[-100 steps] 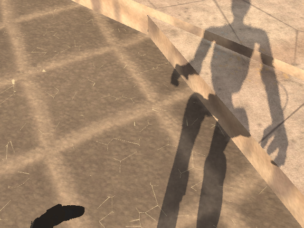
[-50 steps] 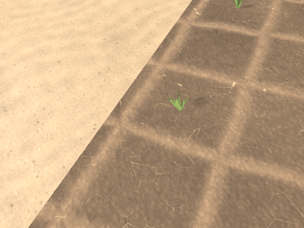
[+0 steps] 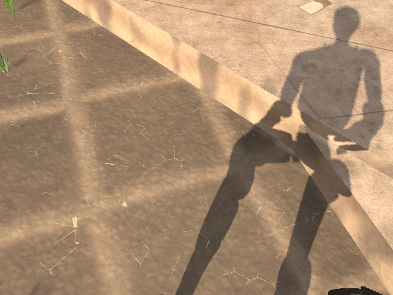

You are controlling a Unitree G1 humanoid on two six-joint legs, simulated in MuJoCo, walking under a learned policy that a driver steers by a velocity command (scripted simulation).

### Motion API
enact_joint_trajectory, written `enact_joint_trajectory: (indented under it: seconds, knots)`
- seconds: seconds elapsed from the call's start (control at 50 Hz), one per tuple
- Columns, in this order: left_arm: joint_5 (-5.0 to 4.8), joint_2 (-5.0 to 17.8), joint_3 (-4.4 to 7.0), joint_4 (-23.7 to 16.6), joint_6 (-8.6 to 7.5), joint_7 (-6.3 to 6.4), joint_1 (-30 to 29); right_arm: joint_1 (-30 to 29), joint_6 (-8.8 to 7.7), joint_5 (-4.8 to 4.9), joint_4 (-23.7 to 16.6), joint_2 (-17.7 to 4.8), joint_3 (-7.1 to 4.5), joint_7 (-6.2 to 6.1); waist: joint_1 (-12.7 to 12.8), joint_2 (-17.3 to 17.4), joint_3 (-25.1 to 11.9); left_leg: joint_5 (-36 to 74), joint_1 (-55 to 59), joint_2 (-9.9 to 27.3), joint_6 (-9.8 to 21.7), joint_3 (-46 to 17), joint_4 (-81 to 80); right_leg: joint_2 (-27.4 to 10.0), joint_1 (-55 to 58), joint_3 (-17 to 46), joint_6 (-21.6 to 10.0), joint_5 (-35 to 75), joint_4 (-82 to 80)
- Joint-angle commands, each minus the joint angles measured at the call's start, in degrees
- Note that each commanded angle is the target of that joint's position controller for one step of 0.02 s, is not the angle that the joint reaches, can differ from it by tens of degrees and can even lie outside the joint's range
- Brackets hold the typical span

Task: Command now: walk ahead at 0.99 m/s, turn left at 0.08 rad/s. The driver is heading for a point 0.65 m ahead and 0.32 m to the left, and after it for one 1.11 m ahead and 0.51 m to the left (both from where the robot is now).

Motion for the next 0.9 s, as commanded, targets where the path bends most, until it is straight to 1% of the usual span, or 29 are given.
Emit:
enact_joint_trajectory:
  seconds: [0.02, 0.06, 0.1, 0.12, 0.14, 0.16, 0.18, 0.2, 0.22, 0.24, 0.26, 0.28, 0.32, 0.38, 0.42, 0.46, 0.5, 0.52, 0.54, 0.56, 0.58, 0.6, 0.62, 0.64, 0.68, 0.74, 0.78, 0.84, 0.9]
  knots:
    - [-0.38, 7.8, 1.53, -1.8, -2.68, 0.0, 0.2, -6.0, -0.52, 1.69, -2.8, -3.7, -0.82, 0.89, 1.5, -0.8, 4.2, 13.7, 14.3, -4.1, 3.8, 5.7, -10.1, -15.1, -10.8, 2.0, -0.2, 34.8, -13.3]
    - [0.49, 9.2, 1.58, -0.7, -2.53, 0.86, 1.1, -6.2, -0.73, 1.53, -2.1, -5.2, -1.44, 0.94, 1.0, -2.4, 2.6, 10.4, 14.1, -7.8, 5.7, 6.9, -13.4, -16.8, -0.7, -1.8, 2.1, 51.2, -10.4]
    - [2.0, 11.3, 1.98, -0.4, -1.63, 2.33, 0.9, -2.4, -0.59, 1.43, -0.4, -7.6, -2.44, 0.85, -2.0, -6.4, -2.0, 1.9, 17.8, -13.3, 6.9, 8.2, -12.8, -19.2, 6.9, -4.7, 4.6, 74.2, -1.6]
    - [3.19, 12.0, 2.2, -0.7, -0.78, 3.0, -0.6, 4.3, -0.32, 1.59, 1.8, -9.4, -3.25, 0.61, -5.9, -8.0, -5.9, -2.1, 23.3, -15.5, 7.8, 8.2, -11.8, -20.4, 8.6, -5.6, 5.5, 82.5, 7.6]
    - [4.23, 12.4, 2.44, -1.4, 0.19, 3.55, -3.2, 15.8, 0.07, 1.82, 5.7, -11.3, -4.3, 0.15, -11.2, -8.6, -10.5, -5.5, 32.4, -16.8, 8.8, 8.2, -10.8, -20.8, 7.2, -6.9, 6.2, 86.0, 21.2]
    - [4.25, 12.7, 2.5, -2.5, 0.83, 3.85, -7.7, 28.5, 0.4, 1.48, 9.5, -13.1, -5.55, -0.54, -18.5, -6.4, -13.3, -8.6, 45.2, -14.8, 11.2, 5.3, -13.9, -18.9, -2.2, -9.3, 6.8, 78.5, 42.0]
    - [2.65, 5.5, 0.7, -5.3, 0.01, 2.95, -5.7, 32.0, 1.05, 0.4, 11.0, -18.7, -7.62, -1.3, -14.9, 9.3, -15.8, -18.2, 64.9, -2.5, 19.6, -15.8, -9.1, -10.5, -29.8, -8.1, 9.7, 26.1, 70.9]
    - [1.74, 3.6, -0.51, -7.3, -1.51, 1.91, -4.2, 25.4, 1.48, 0.73, 9.8, -17.2, -7.48, -0.75, -9.3, 13.5, -20.5, -25.6, 69.8, 5.6, 25.7, -46.0, -23.1, -3.7, -46.0, -1.6, 10.2, -8.8, 80.1]
    - [2.02, 5.2, -1.16, -9.2, -2.44, 1.93, -9.5, 20.4, 1.31, 1.05, 8.2, -15.2, -7.48, -0.61, -9.4, 4.3, -13.7, -28.3, 63.3, 5.2, 24.3, -45.6, -29.0, -8.4, -49.9, 3.6, 8.8, -2.5, 76.9]
    - [2.29, 6.2, -1.5, -9.8, -3.05, 1.5, -11.6, 18.9, 1.27, 1.49, 8.8, -12.2, -6.93, -0.55, -7.2, -2.5, -8.7, -28.4, 54.5, 4.2, 22.1, -39.9, -30.7, -11.9, -47.9, 3.7, 8.0, 1.3, 71.0]
    - [2.94, 5.8, -1.88, -10.2, -2.9, 1.29, -13.1, 18.0, 1.08, 1.39, 9.2, -10.4, -6.49, -0.71, -5.2, -5.7, -4.0, -24.6, 45.4, 1.6, 20.0, -35.0, -32.1, -13.8, -45.2, 2.5, 7.9, 1.5, 65.9]
    - [4.02, 5.2, -2.19, -11.3, -1.85, 1.1, -13.7, 17.4, 0.72, 1.46, 9.9, -9.2, -5.88, -1.09, -2.7, -5.8, -0.7, -21.5, 37.9, -1.3, 18.8, -31.2, -33.0, -14.8, -42.9, 2.1, 8.8, 0.4, 62.9]
    - [4.39, 4.3, -2.85, -12.4, 0.33, 0.92, -13.2, 16.3, -0.47, 1.86, 9.8, -10.0, -5.67, -1.12, 0.3, -4.2, 3.5, -1.3, 28.3, -4.4, 18.5, -25.1, -33.6, -16.0, -39.7, -0.2, 11.1, -1.6, 55.3]
    - [3.15, 2.0, -4.14, -16.2, 0.57, 0.54, -20.1, 15.6, -1.18, 2.15, 9.9, -12.5, -6.5, -0.96, 0.0, -2.1, 4.3, 28.1, 19.6, -10.1, 15.4, -15.8, -31.4, -13.3, -31.3, -5.8, 13.1, 8.0, 36.6]
    - [2.41, 0.6, -4.58, -16.9, 0.65, 0.42, -22.9, 18.2, -0.45, 2.83, 10.8, -12.0, -7.01, -0.88, -3.2, 0.9, -0.2, 31.3, 21.2, -14.1, 9.7, -13.0, -27.1, -9.5, -24.4, -7.9, 12.0, 19.6, 25.8]
    - [1.58, 1.1, -4.34, -17.2, 0.81, 0.87, -24.2, 20.9, 0.66, 2.89, 11.4, -11.9, -7.46, -1.18, -5.6, 2.9, -3.3, 29.0, 25.0, -15.0, 6.1, -15.2, -23.0, -6.7, -20.2, -7.4, 11.5, 24.3, 20.1]
    - [1.66, 3.6, -3.43, -16.7, 0.44, 2.2, -21.3, 19.7, 1.31, 2.48, 10.5, -12.5, -8.03, -2.04, -4.3, 4.2, -5.3, 26.6, 28.4, -15.2, 3.5, -19.4, -15.9, -5.7, -14.9, -3.9, 11.1, 23.9, 14.3]
    - [1.51, 5.4, -2.74, -15.3, -0.01, 2.88, -16.8, 17.2, 1.25, 2.19, 9.3, -13.2, -8.42, -2.41, -1.6, 4.5, -7.1, 24.7, 29.4, -15.6, 2.5, -20.8, -9.2, -6.7, -10.4, -2.1, 10.6, 25.6, 11.4]
    - [1.72, 7.4, -1.95, -13.0, -0.86, 3.39, -8.6, 14.4, 0.98, 2.37, 8.0, -12.7, -8.41, -2.46, 2.9, 3.2, -10.3, 18.5, 28.5, -17.1, 1.2, -19.5, 2.8, -10.9, -2.9, 0.6, 9.5, 32.0, 8.3]
    - [2.6, 10.3, -1.22, -11.6, -1.41, 3.67, -1.8, 16.7, 1.01, 3.22, 6.2, -6.9, -7.09, -2.63, 3.0, -4.8, -17.5, -18.6, 21.7, -19.6, 0.2, -13.6, 19.9, -25.6, 9.3, 9.7, 6.7, 52.7, 13.8]
    - [3.45, 10.2, -1.26, -13.3, -0.64, 2.92, 0.4, 25.9, 1.7, 4.64, 5.0, -4.9, -6.5, -3.85, -1.1, -11.8, -26.6, -46.8, 14.0, -21.5, 0.1, -8.1, 33.7, -43.9, 18.4, 23.9, 1.2, 83.2, 22.3]
    - [1.78, 10.4, 0.28, -13.4, -0.02, 2.77, -3.3, 29.8, 2.44, 3.31, 5.2, -8.0, -6.56, -4.18, -2.0, -14.1, -33.7, -39.1, 11.1, -17.3, -0.3, -7.1, 43.7, -46.7, 18.2, 31.6, -6.7, 72.6, 19.5]
    - [1.23, 5.5, -0.44, -15.7, 0.35, 3.44, -10.4, 24.9, 3.42, 1.44, 5.9, -9.8, -6.86, -3.81, -2.3, -8.6, -28.3, -31.3, 9.1, -14.2, -0.8, -5.2, 42.0, -41.0, 9.0, 27.0, -7.1, 51.1, 14.3]
    - [1.31, 0.6, -1.98, -15.6, 0.97, 3.85, -13.2, 18.5, 4.27, 0.55, 4.9, -10.4, -7.27, -2.9, -2.3, -5.5, -19.7, -27.7, 8.6, -12.5, -1.5, -4.1, 37.5, -34.7, 0.7, 17.9, -4.2, 40.3, 11.3]
    - [1.33, 1.2, -1.9, -13.4, 1.8, 4.34, -13.0, 14.5, 6.18, 0.32, 3.4, -9.0, -7.21, -1.01, -2.8, -7.2, -10.5, -26.9, 10.3, -10.7, -2.8, -3.7, 31.9, -30.0, -9.2, 7.2, -1.7, 40.6, 7.4]
    - [1.6, 3.3, -0.59, -11.3, 1.63, 3.61, -11.6, 12.6, 7.61, 0.82, 1.1, -5.7, -6.36, -0.3, -4.1, -8.5, -9.0, -24.4, 12.6, -10.1, -2.5, -1.8, 25.1, -29.4, -13.4, 0.4, -1.7, 42.5, 5.5]
    - [1.78, 3.9, -0.09, -11.3, 1.76, 3.33, -12.6, 10.2, 8.06, 0.58, -0.6, -5.4, -6.08, 0.09, -4.8, -9.0, -9.0, -21.1, 13.4, -8.4, -1.9, -1.1, 20.4, -30.9, -15.0, -2.4, -1.9, 38.6, 4.3]
    - [2.08, 4.9, 0.53, -11.9, 2.31, 2.88, -15.3, 6.3, 8.74, 1.13, -2.9, -5.5, -5.64, 0.97, -5.5, -10.1, -8.0, -15.2, 20.8, -6.9, -0.5, 1.1, 9.7, -30.2, -21.1, -9.0, 0.6, 24.4, 3.7]
    - [2.19, 7.2, 1.72, -11.9, 3.39, 2.3, -13.5, 1.3, 9.15, 1.72, -4.8, -6.5, -5.83, 1.51, -3.2, -11.1, -6.1, -17.8, 24.7, -8.1, 0.2, 5.0, 1.9, -31.3, -21.5, -12.0, 2.8, 12.5, 4.8]
Keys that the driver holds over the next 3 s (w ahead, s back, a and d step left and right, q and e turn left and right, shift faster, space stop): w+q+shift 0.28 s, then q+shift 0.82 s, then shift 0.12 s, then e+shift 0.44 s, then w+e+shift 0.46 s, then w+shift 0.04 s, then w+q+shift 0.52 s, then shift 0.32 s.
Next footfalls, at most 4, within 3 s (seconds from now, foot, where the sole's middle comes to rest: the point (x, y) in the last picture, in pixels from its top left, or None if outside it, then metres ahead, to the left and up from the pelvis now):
0.16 left None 0.37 0.11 -0.77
0.56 right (196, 209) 0.78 0.06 -0.77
1.00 left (146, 251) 0.60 0.23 -0.77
1.36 right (180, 207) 0.78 0.12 -0.77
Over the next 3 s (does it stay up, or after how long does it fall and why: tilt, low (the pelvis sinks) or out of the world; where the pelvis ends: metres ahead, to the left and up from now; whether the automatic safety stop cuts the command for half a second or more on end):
stays up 1.40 0.40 0.00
